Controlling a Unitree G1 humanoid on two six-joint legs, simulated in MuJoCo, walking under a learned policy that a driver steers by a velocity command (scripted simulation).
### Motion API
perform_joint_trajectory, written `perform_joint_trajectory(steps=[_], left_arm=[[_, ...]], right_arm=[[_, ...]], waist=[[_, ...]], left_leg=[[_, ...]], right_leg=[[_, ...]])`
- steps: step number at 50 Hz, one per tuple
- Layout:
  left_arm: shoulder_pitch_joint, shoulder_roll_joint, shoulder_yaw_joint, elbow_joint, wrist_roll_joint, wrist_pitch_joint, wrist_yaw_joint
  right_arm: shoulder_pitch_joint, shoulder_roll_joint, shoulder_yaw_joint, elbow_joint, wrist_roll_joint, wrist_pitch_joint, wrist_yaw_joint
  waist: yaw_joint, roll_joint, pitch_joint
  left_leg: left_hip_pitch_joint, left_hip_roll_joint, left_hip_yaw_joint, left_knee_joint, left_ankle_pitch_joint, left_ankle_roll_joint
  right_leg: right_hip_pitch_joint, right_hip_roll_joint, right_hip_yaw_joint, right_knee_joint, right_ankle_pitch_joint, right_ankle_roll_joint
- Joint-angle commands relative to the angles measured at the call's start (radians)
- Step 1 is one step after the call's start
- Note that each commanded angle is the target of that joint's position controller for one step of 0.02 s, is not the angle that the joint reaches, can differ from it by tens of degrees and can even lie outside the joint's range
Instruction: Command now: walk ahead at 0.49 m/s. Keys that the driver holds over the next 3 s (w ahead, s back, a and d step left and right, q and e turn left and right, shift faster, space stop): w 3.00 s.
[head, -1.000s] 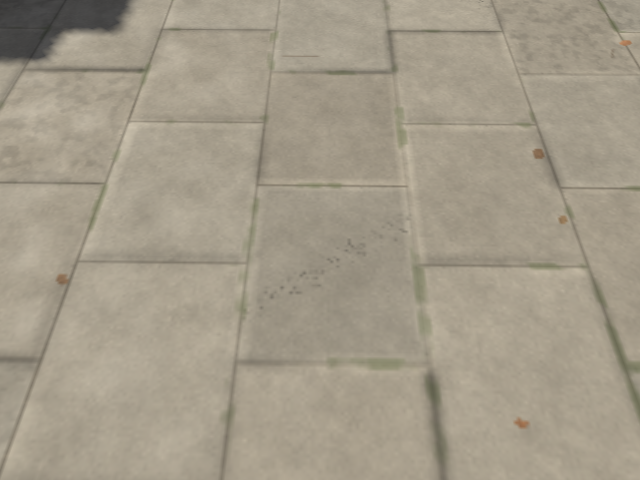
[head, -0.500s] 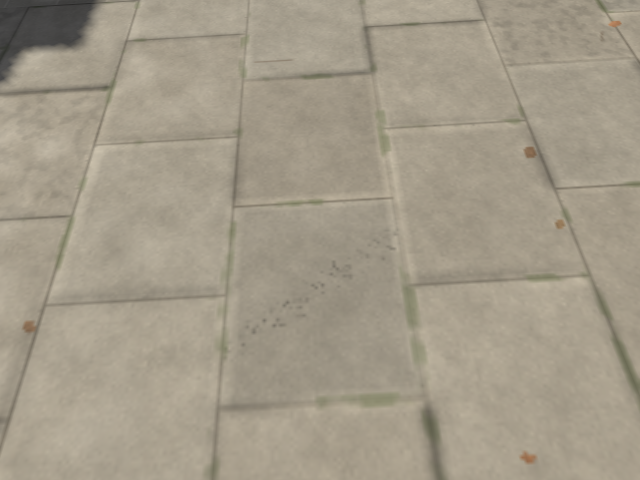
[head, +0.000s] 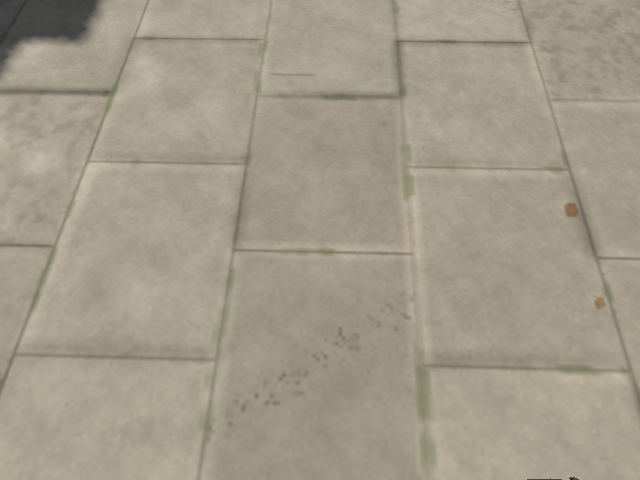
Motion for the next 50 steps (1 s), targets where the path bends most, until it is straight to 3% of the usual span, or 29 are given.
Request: perform_joint_trajectory(steps=[1,2,3,4,6,7,9,12,16,22,24,25,26,27,28,29,30,31,32,34,36,38,44,50], left_arm=[[0.085,0.06,0.019,-0.078,-0.021,-0.007,-0.011],[-0.007,0.145,0.033,-0.091,0.006,-0.005,-0.009],[-0.101,0.157,0.04,-0.119,0.009,-0.009,-0.017],[-0.13,0.142,0.041,-0.124,0.011,-0.008,-0.021],[-0.11,0.091,0.033,-0.116,0.026,0.017,-0.032],[-0.105,0.073,0.03,-0.113,0.027,0.026,-0.036],[-0.158,0.072,0.031,-0.133,0.026,0.037,-0.043],[-0.317,0.09,0.033,-0.185,0.021,0.043,-0.046],[-0.472,0.076,0.024,-0.228,0.009,0.041,-0.049],[-0.623,0.084,0.021,-0.277,0.007,0.032,-0.047],[-0.595,0.095,0.027,-0.276,0.007,0.023,-0.044],[-0.53,0.106,0.034,-0.257,0.009,0.018,-0.038],[-0.405,0.123,0.045,-0.215,0.01,0.01,-0.03],[-0.226,0.156,0.062,-0.155,0.022,0.0,-0.02],[-0.04,0.246,0.088,-0.122,0.048,-0.007,-0.007],[-0.029,0.305,0.104,-0.114,0.046,0.003,-0.015],[-0.105,0.234,0.095,-0.118,0.006,0.013,-0.025],[-0.21,0.182,0.079,-0.131,-0.002,0.009,-0.029],[-0.257,0.136,0.068,-0.131,0.003,0.001,-0.034],[-0.255,0.08,0.05,-0.102,0.001,-0.011,-0.027],[-0.196,0.088,0.049,-0.07,-0.003,-0.026,-0.024],[-0.157,0.117,0.054,-0.05,-0.005,-0.031,-0.022],[-0.053,0.114,0.042,-0.018,-0.004,-0.027,-0.02],[0.033,0.129,0.043,0.022,0.011,-0.019,-0.004]], right_arm=[[0.472,-0.25,-0.083,0.094,-0.012,0.008,-0.017],[0.355,-0.206,-0.078,0.078,0.022,0.008,-0.004],[0.269,-0.148,-0.063,0.063,0.025,0.002,0.0],[0.246,-0.1,-0.051,0.073,0.017,-0.008,0.003],[0.269,-0.064,-0.035,0.108,0.012,-0.031,-0.004],[0.296,-0.069,-0.034,0.124,0.013,-0.041,-0.005],[0.34,-0.1,-0.038,0.15,0.017,-0.054,-0.004],[0.399,-0.114,-0.036,0.17,0.02,-0.053,-0.002],[0.485,-0.109,-0.028,0.195,0.022,-0.05,-0.005],[0.568,-0.121,-0.023,0.231,0.002,-0.041,-0.024],[0.542,-0.134,-0.026,0.235,-0.002,-0.039,-0.03],[0.521,-0.143,-0.028,0.234,-0.001,-0.038,-0.033],[0.507,-0.151,-0.03,0.235,0.001,-0.036,-0.032],[0.486,-0.149,-0.028,0.229,0.009,-0.036,-0.029],[0.481,-0.113,-0.017,0.189,0.018,-0.04,-0.027],[0.611,-0.026,-0.006,0.193,0.051,-0.037,-0.018],[0.524,-0.132,-0.033,0.196,0.021,-0.033,-0.022],[0.431,-0.125,-0.037,0.161,0.018,-0.039,-0.017],[0.391,-0.106,-0.035,0.152,0.017,-0.04,-0.014],[0.401,-0.069,-0.033,0.157,-0.007,-0.015,-0.001],[0.397,-0.049,-0.034,0.152,-0.011,0.003,0.01],[0.329,-0.051,-0.035,0.128,-0.013,0.014,0.017],[0.06,-0.05,-0.023,0.039,0.003,0.015,0.02],[-0.081,-0.067,-0.02,-0.014,0.005,0.005,0.016]], waist=[[-0.13,0.212,-0.358],[-0.121,0.045,-0.214],[-0.096,0.015,-0.089],[-0.06,-0.041,-0.007],[-0.006,-0.027,0.007],[0.001,-0.015,0.004],[0.004,0.006,0.014],[-0.029,0.015,0.041],[-0.081,0.039,0.032],[-0.122,0.061,0.038],[-0.088,0.068,0.029],[-0.054,0.076,-0.002],[-0.002,0.074,-0.063],[0.074,0.05,-0.156],[0.13,-0.05,-0.294],[0.063,-0.258,-0.396],[0.052,-0.079,-0.285],[0.014,-0.064,-0.146],[-0.013,-0.029,-0.084],[-0.065,-0.053,-0.053],[-0.08,-0.058,-0.052],[-0.082,-0.062,-0.025],[-0.024,-0.07,0.027],[0.011,-0.077,0.047]], left_leg=[[0.789,0.478,-0.835,-0.177,-0.164,0.261],[0.636,0.432,-0.775,-0.278,-0.336,0.242],[0.487,0.404,-0.654,-0.332,-0.366,0.217],[0.356,0.367,-0.567,-0.373,-0.274,0.181],[0.229,0.296,-0.423,-0.401,-0.119,0.123],[0.212,0.28,-0.38,-0.409,-0.053,0.116],[0.206,0.258,-0.311,-0.431,0.013,0.109],[0.256,0.229,-0.251,-0.451,0.1,0.08],[0.346,0.204,-0.196,-0.424,0.244,0.026],[0.566,0.262,-0.199,-0.34,0.409,0.047],[0.593,0.282,-0.187,-0.276,0.553,0.041],[0.585,0.28,-0.174,-0.205,0.69,0.028],[0.57,0.266,-0.159,-0.072,0.78,0.015],[0.462,0.231,-0.127,0.122,0.693,-0.005],[0.242,0.176,-0.087,0.427,0.317,-0.021],[-0.101,-0.013,-0.071,0.765,-0.434,-0.06],[-0.189,0.049,-0.183,0.81,-0.37,-0.043],[-0.202,0.088,-0.181,0.766,-0.265,-0.041],[-0.165,0.118,-0.174,0.716,-0.208,-0.047],[-0.078,0.149,-0.164,0.638,-0.176,-0.068],[-0.068,0.148,-0.142,0.605,-0.159,-0.083],[-0.126,0.162,-0.122,0.558,-0.104,-0.097],[-0.189,0.159,-0.067,0.257,0.089,-0.122],[-0.196,0.124,-0.05,0.084,0.052,-0.082]], right_leg=[[-0.655,0.018,0.03,0.955,-0.072,0.015],[-0.75,-0.058,0.088,0.939,0.027,-0.014],[-0.761,-0.098,0.079,0.889,0.102,-0.018],[-0.722,-0.13,0.075,0.818,0.128,-0.018],[-0.617,-0.168,0.074,0.72,0.149,0.004],[-0.603,-0.172,0.061,0.693,0.158,0.014],[-0.646,-0.193,0.034,0.628,0.211,0.032],[-0.756,-0.218,-0.003,0.487,0.34,0.056],[-0.765,-0.193,-0.046,0.283,0.467,0.07],[-0.788,-0.146,-0.066,0.117,0.399,0.042],[-0.712,-0.12,-0.072,0.066,0.318,0.011],[-0.611,-0.089,-0.083,0.04,0.276,-0.008],[-0.464,-0.057,-0.093,-0.003,0.272,-0.031],[-0.223,-0.077,-0.068,-0.046,0.318,-0.064],[0.047,-0.318,0.19,-0.043,0.246,-0.12],[0.254,-0.555,0.66,-0.158,0.226,-0.274],[0.15,-0.488,0.63,-0.209,0.152,-0.238],[-0.002,-0.45,0.47,-0.242,0.202,-0.202],[-0.116,-0.405,0.371,-0.277,0.316,-0.173],[-0.238,-0.33,0.232,-0.313,0.423,-0.121],[-0.26,-0.309,0.179,-0.33,0.515,-0.118],[-0.268,-0.296,0.138,-0.357,0.529,-0.117],[-0.222,-0.259,0.067,-0.382,0.618,-0.09],[-0.032,-0.318,0.067,-0.329,0.712,-0.105]])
